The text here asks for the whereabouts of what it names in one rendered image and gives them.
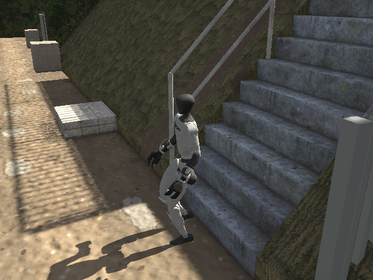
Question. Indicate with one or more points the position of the stairs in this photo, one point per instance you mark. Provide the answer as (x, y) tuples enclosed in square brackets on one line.
[(273, 144)]

